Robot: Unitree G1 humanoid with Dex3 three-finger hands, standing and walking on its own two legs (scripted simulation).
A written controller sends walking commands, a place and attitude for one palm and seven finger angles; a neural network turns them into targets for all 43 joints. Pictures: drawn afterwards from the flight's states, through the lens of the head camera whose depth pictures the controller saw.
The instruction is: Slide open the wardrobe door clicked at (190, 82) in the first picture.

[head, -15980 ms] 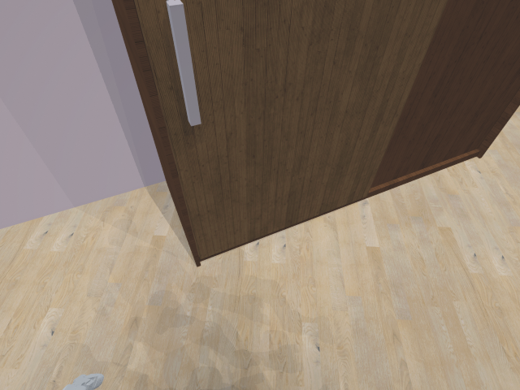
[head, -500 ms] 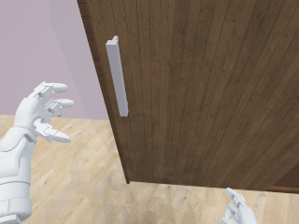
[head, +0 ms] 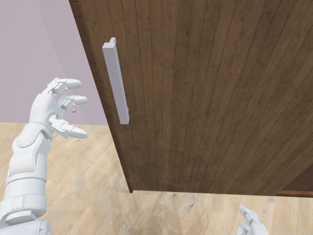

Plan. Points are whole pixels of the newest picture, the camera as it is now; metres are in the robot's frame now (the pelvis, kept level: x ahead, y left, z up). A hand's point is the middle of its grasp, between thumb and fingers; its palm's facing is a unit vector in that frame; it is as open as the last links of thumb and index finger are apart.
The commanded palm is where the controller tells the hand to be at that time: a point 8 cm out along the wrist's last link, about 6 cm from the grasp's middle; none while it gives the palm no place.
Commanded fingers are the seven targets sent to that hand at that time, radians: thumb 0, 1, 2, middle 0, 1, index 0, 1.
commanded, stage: move the hooked fingers beside the handle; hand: left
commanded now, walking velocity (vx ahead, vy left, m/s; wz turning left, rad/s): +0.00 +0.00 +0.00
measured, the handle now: (119, 85) +0.49 +0.14 +0.13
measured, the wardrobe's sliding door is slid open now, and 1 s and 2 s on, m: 0.00 0.00 0.00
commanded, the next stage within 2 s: feel for the door with the fingertips in 1.48 s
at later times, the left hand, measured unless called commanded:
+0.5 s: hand (87, 100) +0.40 +0.21 +0.15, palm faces +0.03 -1.00 +0.00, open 14.0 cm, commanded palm +0.38 +0.26 +0.15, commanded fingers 0.00 -0.50 0.30 -0.30 -1.20 -0.30 -1.20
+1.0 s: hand (92, 96) +0.43 +0.21 +0.14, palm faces +0.04 -1.00 +0.00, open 14.0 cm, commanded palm +0.40 +0.26 +0.14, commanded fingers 0.00 -0.50 0.30 -0.30 -1.20 -0.30 -1.20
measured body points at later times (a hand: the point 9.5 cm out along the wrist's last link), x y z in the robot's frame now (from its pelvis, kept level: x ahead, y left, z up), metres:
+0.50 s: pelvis -0.01 +0.00 +0.00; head +0.01 -0.01 +0.45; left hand +0.39 +0.26 +0.16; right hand +0.11 -0.26 -0.11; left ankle +0.00 +0.11 -0.74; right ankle -0.01 -0.11 -0.74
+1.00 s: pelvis -0.01 +0.00 -0.01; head +0.02 -0.01 +0.44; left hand +0.42 +0.26 +0.15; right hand +0.06 -0.26 -0.12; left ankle +0.00 +0.11 -0.74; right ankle -0.01 -0.11 -0.74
